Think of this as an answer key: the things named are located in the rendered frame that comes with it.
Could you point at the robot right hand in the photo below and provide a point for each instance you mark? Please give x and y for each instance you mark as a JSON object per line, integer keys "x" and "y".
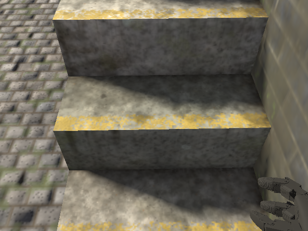
{"x": 295, "y": 215}

